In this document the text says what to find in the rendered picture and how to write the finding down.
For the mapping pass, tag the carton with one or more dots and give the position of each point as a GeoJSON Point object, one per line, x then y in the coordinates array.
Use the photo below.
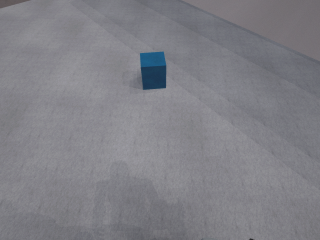
{"type": "Point", "coordinates": [153, 70]}

